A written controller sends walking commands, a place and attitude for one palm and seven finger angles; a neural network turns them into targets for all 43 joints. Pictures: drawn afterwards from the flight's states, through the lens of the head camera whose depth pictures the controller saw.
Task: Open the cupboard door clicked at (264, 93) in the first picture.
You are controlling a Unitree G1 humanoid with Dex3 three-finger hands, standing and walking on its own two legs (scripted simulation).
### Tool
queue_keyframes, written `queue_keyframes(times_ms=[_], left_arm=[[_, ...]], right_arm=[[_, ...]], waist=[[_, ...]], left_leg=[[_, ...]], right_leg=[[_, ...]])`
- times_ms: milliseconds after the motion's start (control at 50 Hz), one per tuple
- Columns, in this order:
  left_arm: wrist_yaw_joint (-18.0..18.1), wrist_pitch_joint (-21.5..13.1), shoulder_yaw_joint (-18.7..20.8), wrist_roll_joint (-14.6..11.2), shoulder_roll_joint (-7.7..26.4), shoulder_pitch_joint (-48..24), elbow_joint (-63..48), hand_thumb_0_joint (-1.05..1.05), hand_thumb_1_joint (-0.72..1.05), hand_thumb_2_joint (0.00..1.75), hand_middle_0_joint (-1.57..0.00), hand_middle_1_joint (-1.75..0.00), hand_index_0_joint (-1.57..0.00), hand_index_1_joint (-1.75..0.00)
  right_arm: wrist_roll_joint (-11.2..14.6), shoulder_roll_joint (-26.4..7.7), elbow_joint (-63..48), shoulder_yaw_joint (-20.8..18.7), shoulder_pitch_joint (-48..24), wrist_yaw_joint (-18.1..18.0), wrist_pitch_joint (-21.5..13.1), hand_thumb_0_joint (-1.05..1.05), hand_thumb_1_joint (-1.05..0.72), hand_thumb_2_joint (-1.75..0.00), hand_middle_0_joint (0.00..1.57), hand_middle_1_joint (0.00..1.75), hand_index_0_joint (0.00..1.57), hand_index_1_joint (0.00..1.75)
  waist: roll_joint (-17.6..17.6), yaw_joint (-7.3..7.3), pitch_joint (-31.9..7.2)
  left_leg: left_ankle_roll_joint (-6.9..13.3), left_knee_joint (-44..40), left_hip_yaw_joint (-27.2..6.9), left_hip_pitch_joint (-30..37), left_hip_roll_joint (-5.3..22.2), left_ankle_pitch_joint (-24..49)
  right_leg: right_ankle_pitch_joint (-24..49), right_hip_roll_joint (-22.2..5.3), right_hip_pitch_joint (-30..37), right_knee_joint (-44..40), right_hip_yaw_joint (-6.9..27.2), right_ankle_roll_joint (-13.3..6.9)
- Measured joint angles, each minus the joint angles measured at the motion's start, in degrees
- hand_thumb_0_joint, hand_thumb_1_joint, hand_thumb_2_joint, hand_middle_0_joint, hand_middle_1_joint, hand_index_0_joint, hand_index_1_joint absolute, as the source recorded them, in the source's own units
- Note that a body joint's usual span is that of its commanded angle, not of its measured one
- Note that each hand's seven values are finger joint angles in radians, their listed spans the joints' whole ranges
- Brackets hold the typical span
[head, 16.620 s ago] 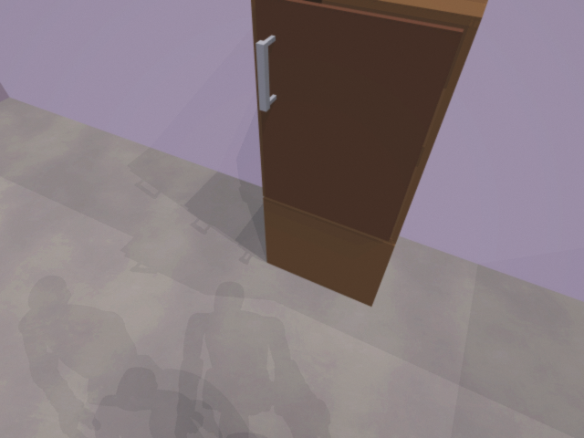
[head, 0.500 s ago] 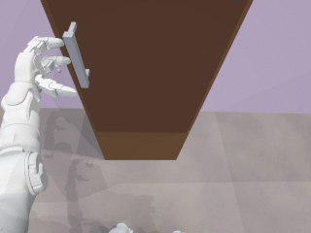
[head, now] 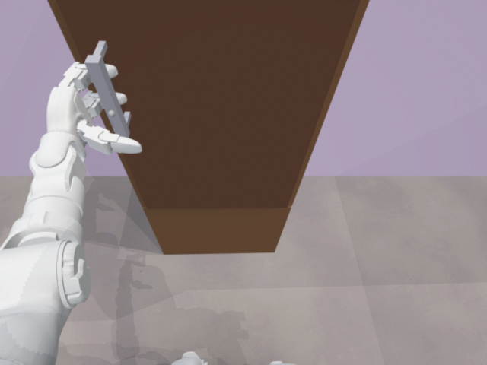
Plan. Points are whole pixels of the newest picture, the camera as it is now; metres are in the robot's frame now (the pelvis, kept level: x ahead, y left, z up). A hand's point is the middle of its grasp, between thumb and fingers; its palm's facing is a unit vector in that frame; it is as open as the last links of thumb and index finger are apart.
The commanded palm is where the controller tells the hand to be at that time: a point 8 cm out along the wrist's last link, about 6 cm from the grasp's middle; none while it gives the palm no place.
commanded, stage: slide the fingers in behind the handle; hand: left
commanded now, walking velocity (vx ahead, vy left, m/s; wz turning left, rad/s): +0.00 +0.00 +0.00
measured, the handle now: (113, 94) +0.54 +0.19 +0.13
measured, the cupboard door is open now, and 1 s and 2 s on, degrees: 0 0 8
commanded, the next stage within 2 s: close the thumb around the handle in 0.68 s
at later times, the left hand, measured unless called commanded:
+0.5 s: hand (126, 113) +0.49 +0.16 +0.13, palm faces +0.01 -1.00 -0.01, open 14.0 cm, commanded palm +0.47 +0.21 +0.13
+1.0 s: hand (126, 112) +0.49 +0.16 +0.13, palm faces -0.01 -1.00 +0.00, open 12.6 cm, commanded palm +0.47 +0.21 +0.13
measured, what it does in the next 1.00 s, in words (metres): stands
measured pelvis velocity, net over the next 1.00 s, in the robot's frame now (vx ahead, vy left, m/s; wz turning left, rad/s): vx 0.01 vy -0.01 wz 0.01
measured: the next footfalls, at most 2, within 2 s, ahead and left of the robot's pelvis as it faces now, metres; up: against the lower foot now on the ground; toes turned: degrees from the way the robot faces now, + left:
none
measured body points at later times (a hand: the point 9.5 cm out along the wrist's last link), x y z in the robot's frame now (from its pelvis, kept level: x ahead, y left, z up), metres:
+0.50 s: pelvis +0.00 -0.01 +0.00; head +0.08 +0.00 +0.45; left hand +0.49 +0.22 +0.13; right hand +0.02 -0.28 -0.12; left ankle +0.04 +0.08 -0.70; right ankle -0.02 -0.10 -0.70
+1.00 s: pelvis +0.01 -0.01 +0.00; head +0.08 +0.00 +0.45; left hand +0.49 +0.22 +0.13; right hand +0.03 -0.27 -0.11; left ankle +0.04 +0.08 -0.70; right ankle -0.02 -0.10 -0.70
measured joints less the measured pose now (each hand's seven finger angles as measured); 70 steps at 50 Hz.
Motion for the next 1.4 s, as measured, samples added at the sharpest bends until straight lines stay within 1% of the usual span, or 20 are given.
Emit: queue_keyframes(times_ms=[40,80,160,240,320,360,440,640,820,880,960,1040,1240,1340,1400], left_arm=[[-0.3,0.0,-0.8,-0.2,0.1,-0.8,0.9,-0.02,-0.51,0.30,-0.30,-1.20,-0.30,-1.20],[-0.7,0.9,-1.5,-0.4,0.3,-1.9,2.3,-0.02,-0.51,0.29,-0.30,-1.20,-0.30,-1.20],[-0.5,2.2,-1.7,-0.5,0.4,-2.9,3.3,-0.02,-0.51,0.29,-0.30,-1.20,-0.30,-1.20],[0.6,1.3,-1.0,-0.5,-0.2,-2.3,2.6,-0.02,-0.51,0.30,-0.30,-1.20,-0.31,-1.22],[1.8,0.2,-1.7,-0.6,-1.2,-1.5,1.5,-0.02,-0.50,0.30,-0.30,-1.20,-0.31,-1.22],[1.8,0.1,-1.5,-0.5,-1.4,-1.5,1.6,-0.02,-0.50,0.30,-0.30,-1.20,-0.30,-1.21],[2.3,0.4,-2.3,-0.5,-1.7,-1.3,1.4,-0.02,-0.50,0.30,-0.30,-1.20,-0.30,-1.21],[1.8,0.3,-3.0,-0.9,-2.3,-1.3,1.7,-0.02,-0.50,0.30,-0.30,-1.20,-0.30,-1.21],[1.4,0.4,-3.2,-0.8,-2.4,-1.7,1.7,-0.02,-0.50,0.30,-0.31,-1.22,-0.32,-1.22],[1.3,0.5,-3.0,-0.7,-2.4,-1.6,1.6,-0.02,-0.47,0.31,-0.32,-1.22,-0.32,-1.23],[1.3,0.6,-2.7,-0.7,-2.4,-1.2,1.2,-0.02,-0.37,0.35,-0.32,-1.23,-0.33,-1.23],[1.6,0.4,-2.4,-0.8,-2.8,-0.1,0.3,-0.01,-0.21,0.42,-0.33,-1.24,-0.33,-1.24],[2.1,0.3,-2.2,-0.2,-2.9,0.0,0.4,-0.01,0.31,0.64,-0.35,-1.29,-0.36,-1.29],[3.2,0.3,-2.8,-0.5,-3.4,-0.1,0.0,0.00,0.58,0.76,-0.37,-1.31,-0.36,-1.32],[3.8,0.1,-3.3,-0.7,-3.7,-0.3,0.1,0.00,0.70,0.81,-0.38,-1.33,-0.36,-1.33]], right_arm=[[0.2,-0.1,0.6,0.0,0.3,-0.1,0.1,0.01,-0.90,-0.90,0.20,0.30,0.20,0.30],[0.3,-0.1,1.1,0.1,0.4,-0.2,0.2,0.01,-0.90,-0.90,0.20,0.30,0.20,0.30],[0.3,-0.4,1.2,0.0,0.6,-0.4,-0.1,0.01,-0.90,-0.90,0.20,0.30,0.20,0.30],[0.0,-0.5,1.2,-0.3,1.0,-0.2,-0.7,0.01,-0.90,-0.90,0.20,0.30,0.20,0.30],[-0.1,-0.4,1.6,-0.6,1.2,0.2,-0.9,0.01,-0.90,-0.90,0.20,0.30,0.20,0.30],[-0.1,-0.3,1.9,-0.6,1.0,0.3,-0.8,0.01,-0.90,-0.90,0.20,0.30,0.20,0.30],[-0.1,0.0,2.0,-0.7,0.7,0.4,-0.8,0.01,-0.90,-0.90,0.20,0.30,0.20,0.30],[0.1,0.1,1.8,-0.5,-0.7,0.4,-1.0,0.01,-0.90,-0.90,0.20,0.30,0.20,0.30],[0.1,0.0,1.3,-0.5,-1.2,0.3,-0.9,0.01,-0.90,-0.90,0.20,0.30,0.20,0.30],[0.1,0.0,1.3,-0.5,-1.1,0.4,-0.7,0.01,-0.90,-0.90,0.20,0.30,0.20,0.30],[0.1,0.0,1.2,-0.5,-0.8,0.4,-0.5,0.01,-0.90,-0.90,0.20,0.30,0.20,0.30],[0.0,0.1,1.1,-0.6,-0.4,0.5,-0.4,0.01,-0.90,-0.90,0.20,0.30,0.20,0.30],[0.0,0.4,1.0,-0.4,0.0,0.4,0.0,0.01,-0.90,-0.90,0.20,0.30,0.20,0.30],[-0.2,0.4,1.3,-0.7,0.2,0.6,-0.3,0.01,-0.90,-0.90,0.20,0.30,0.20,0.30],[-0.2,0.4,1.6,-0.8,0.2,0.7,-0.4,0.01,-0.90,-0.90,0.20,0.30,0.20,0.30]], waist=[[0.0,0.03,0.0],[0.0,-0.13,0.1],[0.2,-0.62,0.2],[0.2,-0.55,0.3],[0.3,-0.10,0.2],[0.2,0.01,0.2],[0.3,0.27,-0.1],[0.3,0.77,-0.2],[0.1,0.85,-0.2],[0.0,0.85,-0.2],[0.0,0.70,-0.3],[0.2,0.59,-0.6],[0.2,0.31,-0.3],[0.4,0.50,-0.3],[0.4,0.65,-0.3]], left_leg=[[-0.1,0.0,-0.3,0.0,0.0,0.1],[-0.3,0.0,-0.5,-0.1,0.0,0.2],[-0.4,-0.4,-0.7,-0.4,0.0,0.5],[-0.6,-0.6,-0.6,-0.5,0.1,0.6],[-0.7,-0.5,-0.6,-0.5,0.1,0.5],[-0.8,-0.5,-0.7,-0.4,0.1,0.4],[-0.9,-0.6,-0.9,-0.1,0.0,0.3],[-0.8,-0.9,-1.1,0.4,-0.3,0.1],[-0.7,-0.7,-1.1,0.4,-0.5,-0.1],[-0.6,-0.7,-1.0,0.4,-0.5,-0.1],[-0.5,-0.8,-0.8,0.6,-0.5,-0.2],[-0.4,-0.9,-0.4,0.9,-0.4,-0.3],[-0.1,-0.8,-0.1,1.3,-0.4,-0.3],[0.0,-0.7,0.0,0.9,-0.6,-0.3],[0.1,-0.6,-0.1,0.8,-0.6,-0.3]], right_leg=[[0.0,0.0,0.1,0.0,-0.3,-0.1],[0.0,0.1,0.1,-0.1,-0.5,-0.3],[0.2,0.1,-0.2,-0.3,-0.7,-0.5],[0.3,0.2,-0.6,-0.2,-0.5,-0.6],[0.0,0.2,-0.6,-0.1,-0.6,-0.7],[-0.1,0.2,-0.4,-0.1,-0.6,-0.8],[-0.2,0.1,-0.1,-0.3,-0.8,-0.9],[-0.5,0.0,0.6,-0.6,-1.0,-0.8],[-0.7,-0.2,0.6,-0.5,-1.0,-0.7],[-0.7,-0.2,0.6,-0.5,-0.8,-0.6],[-0.6,-0.2,0.7,-0.6,-0.6,-0.5],[-0.6,-0.2,1.0,-0.7,-0.2,-0.3],[-0.4,-0.3,1.2,-0.7,0.1,0.0],[-0.4,-0.4,0.9,-0.5,0.2,0.1],[-0.5,-0.5,0.8,-0.4,0.1,0.1]])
